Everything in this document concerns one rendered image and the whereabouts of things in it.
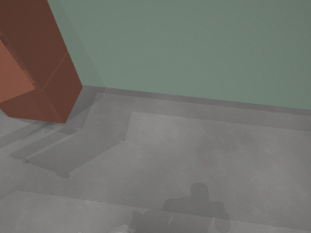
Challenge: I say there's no cupboard door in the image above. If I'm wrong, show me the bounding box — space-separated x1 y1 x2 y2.
0 40 35 103

